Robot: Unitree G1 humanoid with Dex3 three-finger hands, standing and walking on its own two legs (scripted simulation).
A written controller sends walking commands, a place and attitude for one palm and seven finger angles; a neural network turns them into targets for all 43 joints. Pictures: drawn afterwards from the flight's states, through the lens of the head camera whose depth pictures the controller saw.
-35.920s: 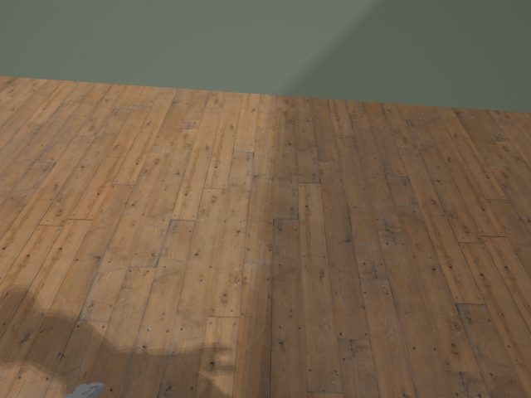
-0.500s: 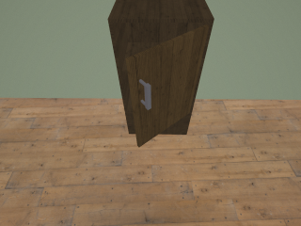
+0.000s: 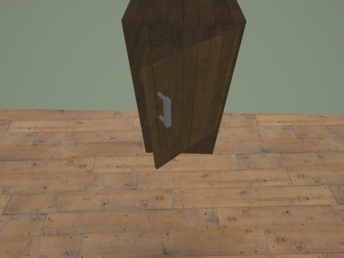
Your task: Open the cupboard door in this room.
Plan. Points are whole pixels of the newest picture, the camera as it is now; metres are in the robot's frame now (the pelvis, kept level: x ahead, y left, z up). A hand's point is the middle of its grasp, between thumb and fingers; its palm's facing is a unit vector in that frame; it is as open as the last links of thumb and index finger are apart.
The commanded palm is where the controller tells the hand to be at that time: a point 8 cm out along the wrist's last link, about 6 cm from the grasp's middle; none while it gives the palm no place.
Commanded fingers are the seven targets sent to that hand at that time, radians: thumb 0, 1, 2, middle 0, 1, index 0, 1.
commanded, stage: look to check the result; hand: left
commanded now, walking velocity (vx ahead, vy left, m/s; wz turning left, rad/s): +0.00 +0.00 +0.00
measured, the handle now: (164, 110) +0.60 +0.06 -0.05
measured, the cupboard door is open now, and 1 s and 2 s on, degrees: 40 40 40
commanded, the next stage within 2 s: walk to a spot facing it in 0.10 s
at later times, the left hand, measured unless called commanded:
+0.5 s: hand out of the picture +0.02 +0.18 -0.18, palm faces -0.01 -0.98 -0.21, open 7.4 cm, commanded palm none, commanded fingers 0.00 0.90 0.90 -0.20 -0.30 -0.20 -0.30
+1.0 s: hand out of the picture +0.13 +0.14 -0.17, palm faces -0.32 -0.91 -0.27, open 7.4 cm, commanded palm none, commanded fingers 0.00 0.90 0.90 -0.20 -0.30 -0.20 -0.30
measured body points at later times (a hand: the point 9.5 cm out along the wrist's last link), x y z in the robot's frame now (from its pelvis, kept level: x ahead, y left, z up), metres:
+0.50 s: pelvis +0.01 +0.00 -0.01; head +0.04 -0.01 +0.44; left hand +0.02 +0.23 -0.17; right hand +0.01 -0.24 -0.17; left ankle +0.02 +0.13 -0.74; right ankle -0.04 -0.08 -0.74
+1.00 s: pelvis +0.00 -0.03 -0.01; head +0.06 -0.07 +0.44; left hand +0.15 +0.18 -0.15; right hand +0.02 -0.31 -0.15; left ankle +0.03 +0.11 -0.70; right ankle -0.03 -0.11 -0.74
